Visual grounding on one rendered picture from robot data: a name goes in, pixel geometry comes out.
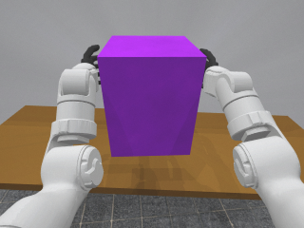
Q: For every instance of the right robot hand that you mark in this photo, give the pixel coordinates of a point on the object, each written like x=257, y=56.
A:
x=211, y=60

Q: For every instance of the right robot forearm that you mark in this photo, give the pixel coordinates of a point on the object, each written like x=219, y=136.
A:
x=247, y=119

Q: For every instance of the left robot forearm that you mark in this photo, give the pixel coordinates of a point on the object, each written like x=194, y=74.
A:
x=76, y=102

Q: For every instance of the table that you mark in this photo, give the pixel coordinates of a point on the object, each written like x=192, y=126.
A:
x=208, y=172

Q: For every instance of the robot right upper arm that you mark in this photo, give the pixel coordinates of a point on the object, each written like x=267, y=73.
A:
x=269, y=166

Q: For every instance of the left robot hand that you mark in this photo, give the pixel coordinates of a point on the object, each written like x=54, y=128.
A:
x=91, y=59

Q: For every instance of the robot left upper arm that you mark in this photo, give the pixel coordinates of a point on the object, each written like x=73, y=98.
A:
x=68, y=174

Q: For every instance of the carton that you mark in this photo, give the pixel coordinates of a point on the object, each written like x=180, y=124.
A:
x=151, y=87

